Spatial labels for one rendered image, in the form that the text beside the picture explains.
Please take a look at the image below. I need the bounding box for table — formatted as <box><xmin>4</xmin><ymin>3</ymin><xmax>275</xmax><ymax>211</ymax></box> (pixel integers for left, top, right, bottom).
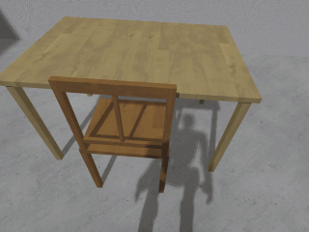
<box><xmin>0</xmin><ymin>16</ymin><xmax>262</xmax><ymax>172</ymax></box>

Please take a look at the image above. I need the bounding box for chair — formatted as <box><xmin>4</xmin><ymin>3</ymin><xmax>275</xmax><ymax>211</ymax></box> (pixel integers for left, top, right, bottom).
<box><xmin>48</xmin><ymin>75</ymin><xmax>177</xmax><ymax>193</ymax></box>

